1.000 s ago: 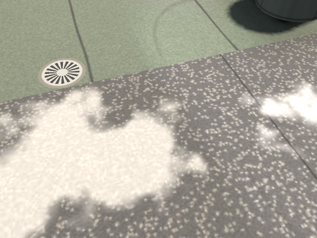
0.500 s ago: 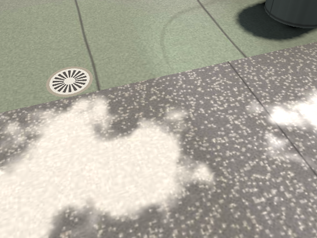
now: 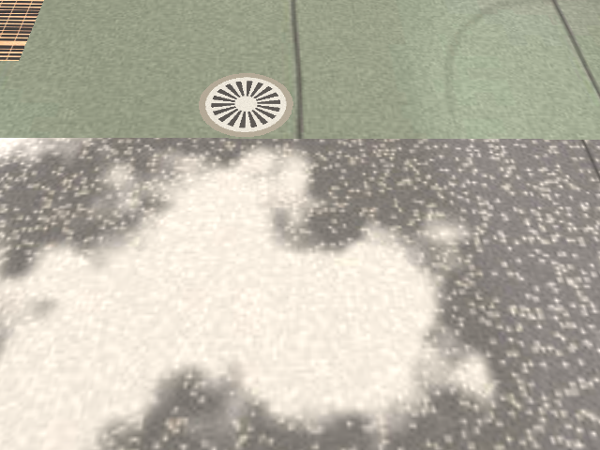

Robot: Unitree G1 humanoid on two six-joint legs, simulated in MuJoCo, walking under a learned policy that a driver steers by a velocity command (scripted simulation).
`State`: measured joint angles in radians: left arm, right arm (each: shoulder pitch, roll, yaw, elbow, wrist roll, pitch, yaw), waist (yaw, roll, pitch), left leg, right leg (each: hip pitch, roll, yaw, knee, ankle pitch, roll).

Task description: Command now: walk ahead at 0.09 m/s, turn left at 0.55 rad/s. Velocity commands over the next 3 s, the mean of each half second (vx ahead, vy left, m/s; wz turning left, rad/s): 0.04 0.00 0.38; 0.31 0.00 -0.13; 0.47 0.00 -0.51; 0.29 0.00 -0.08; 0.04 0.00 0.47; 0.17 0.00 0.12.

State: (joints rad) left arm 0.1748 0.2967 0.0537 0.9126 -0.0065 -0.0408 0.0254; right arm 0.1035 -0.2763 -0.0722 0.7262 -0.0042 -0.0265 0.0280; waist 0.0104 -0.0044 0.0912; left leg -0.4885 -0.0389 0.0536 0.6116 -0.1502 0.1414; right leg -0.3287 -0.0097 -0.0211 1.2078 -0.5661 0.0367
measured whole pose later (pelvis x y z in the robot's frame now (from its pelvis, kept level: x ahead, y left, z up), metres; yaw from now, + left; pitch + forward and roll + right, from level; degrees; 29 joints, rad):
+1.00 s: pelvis +0.21 +0.02 +0.03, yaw +3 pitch +1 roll +1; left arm 0.23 0.30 0.07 0.82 -0.04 -0.06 -0.02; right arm 0.36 -0.24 -0.06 0.82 -0.01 -0.09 0.00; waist -0.04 -0.05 0.00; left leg -0.01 -0.03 0.11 0.26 -0.27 0.04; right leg -0.63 -0.06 0.08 1.03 -0.19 -0.03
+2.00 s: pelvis +0.70 -0.02 +0.02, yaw -14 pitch +2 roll +0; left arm 0.18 0.29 0.04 0.71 0.00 0.01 0.04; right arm 0.18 -0.27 -0.04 0.72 0.00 -0.02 0.02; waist -0.02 -0.01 0.06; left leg -0.37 -0.05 -0.03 0.44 -0.10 0.05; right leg -0.47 -0.01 0.07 0.85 -0.42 0.07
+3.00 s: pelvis +0.77 -0.02 +0.03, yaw +4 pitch +2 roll +1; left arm 0.23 0.29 0.07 0.75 -0.02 -0.02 -0.01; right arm 0.27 -0.27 -0.06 0.75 0.00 -0.06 0.00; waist -0.03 -0.01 -0.03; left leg -0.07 -0.01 0.07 0.25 -0.21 0.03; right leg -0.52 -0.07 0.02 0.76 -0.21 0.01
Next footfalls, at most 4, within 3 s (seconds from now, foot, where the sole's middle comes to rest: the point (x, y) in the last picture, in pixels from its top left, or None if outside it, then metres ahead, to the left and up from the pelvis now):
0.46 right None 0.15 -0.16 -0.75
0.78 left None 0.16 0.11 -0.75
1.24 right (352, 404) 0.52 -0.10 -0.75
1.74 left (290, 277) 0.83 0.04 -0.75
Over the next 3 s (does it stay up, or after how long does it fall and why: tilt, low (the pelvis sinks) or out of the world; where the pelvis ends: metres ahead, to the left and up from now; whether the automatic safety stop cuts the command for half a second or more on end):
stays up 0.77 -0.02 0.03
